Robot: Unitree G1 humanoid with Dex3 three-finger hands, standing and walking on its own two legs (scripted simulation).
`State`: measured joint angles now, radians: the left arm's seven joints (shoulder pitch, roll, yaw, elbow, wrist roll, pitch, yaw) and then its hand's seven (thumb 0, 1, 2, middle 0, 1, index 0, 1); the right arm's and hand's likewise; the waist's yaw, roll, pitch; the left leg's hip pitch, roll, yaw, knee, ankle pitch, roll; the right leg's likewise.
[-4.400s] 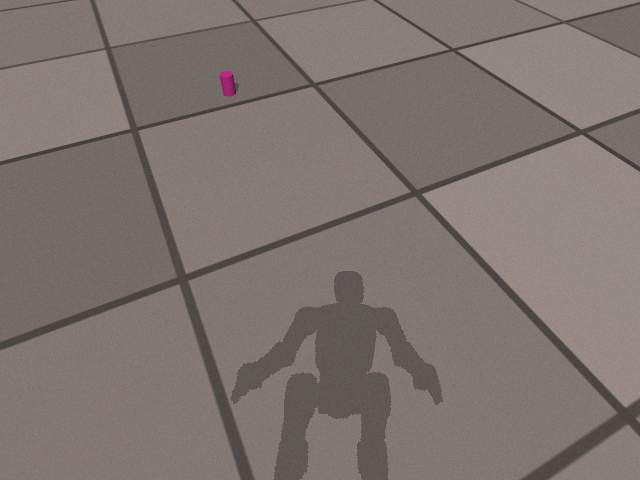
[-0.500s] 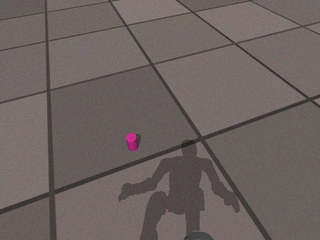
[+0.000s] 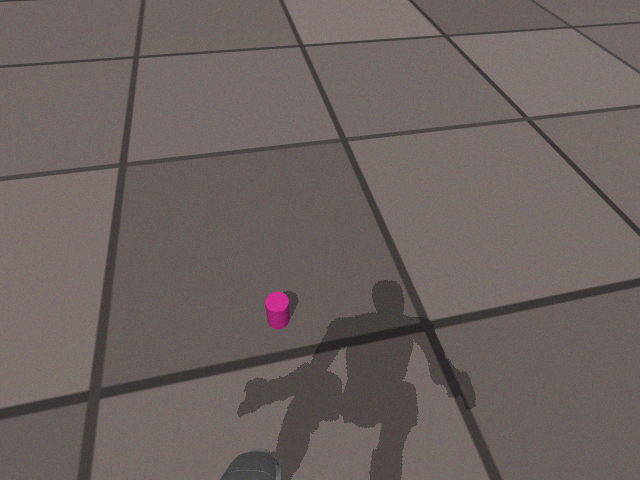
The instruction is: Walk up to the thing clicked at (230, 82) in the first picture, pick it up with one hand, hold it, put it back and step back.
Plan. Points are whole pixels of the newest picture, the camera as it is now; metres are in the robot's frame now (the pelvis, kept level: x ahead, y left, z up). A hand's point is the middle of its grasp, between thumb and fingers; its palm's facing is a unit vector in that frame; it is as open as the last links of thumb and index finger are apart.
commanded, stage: walk up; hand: left
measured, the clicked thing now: (277, 310) +0.71 +0.15 -0.70
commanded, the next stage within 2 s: none
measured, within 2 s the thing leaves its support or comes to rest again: neither
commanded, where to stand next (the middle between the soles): +0.41 +0.01 m, yaw -1 degrees
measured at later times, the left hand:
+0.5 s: hand (133, 410) +0.22 +0.28 -0.13, palm faces -0.10 -0.91 -0.39, open 7.3 cm
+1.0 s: hand (170, 335) +0.35 +0.27 -0.15, palm faces -0.04 -0.93 -0.36, open 7.3 cm
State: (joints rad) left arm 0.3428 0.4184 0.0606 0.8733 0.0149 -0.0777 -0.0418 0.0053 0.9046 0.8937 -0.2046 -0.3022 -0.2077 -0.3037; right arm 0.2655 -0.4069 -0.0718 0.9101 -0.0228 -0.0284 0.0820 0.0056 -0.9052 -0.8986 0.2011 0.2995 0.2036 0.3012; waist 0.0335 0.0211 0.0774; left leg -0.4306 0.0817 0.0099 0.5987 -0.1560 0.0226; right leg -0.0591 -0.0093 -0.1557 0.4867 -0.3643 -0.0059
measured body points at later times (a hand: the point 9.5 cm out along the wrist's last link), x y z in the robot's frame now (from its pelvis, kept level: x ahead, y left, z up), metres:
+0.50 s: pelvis +0.16 +0.00 +0.00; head +0.16 -0.02 +0.45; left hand +0.22 +0.33 -0.10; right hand +0.18 -0.33 -0.11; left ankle +0.13 +0.12 -0.73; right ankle +0.26 -0.15 -0.72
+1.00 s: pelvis +0.30 +0.00 -0.01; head +0.32 +0.01 +0.44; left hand +0.35 +0.32 -0.13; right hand +0.36 -0.33 -0.11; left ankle +0.40 +0.11 -0.73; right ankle +0.27 -0.15 -0.73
